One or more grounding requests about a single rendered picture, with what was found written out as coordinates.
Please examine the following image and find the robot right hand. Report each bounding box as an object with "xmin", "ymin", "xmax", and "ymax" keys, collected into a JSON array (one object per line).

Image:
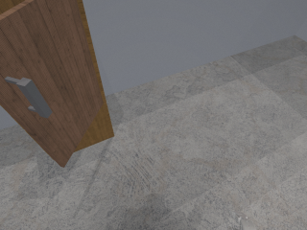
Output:
[{"xmin": 227, "ymin": 209, "xmax": 256, "ymax": 230}]

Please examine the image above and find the handle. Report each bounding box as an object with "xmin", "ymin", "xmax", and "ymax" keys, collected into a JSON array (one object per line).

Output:
[{"xmin": 4, "ymin": 77, "xmax": 52, "ymax": 119}]

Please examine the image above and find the cupboard door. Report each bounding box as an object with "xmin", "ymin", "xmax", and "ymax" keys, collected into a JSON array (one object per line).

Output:
[{"xmin": 0, "ymin": 0, "xmax": 104, "ymax": 168}]

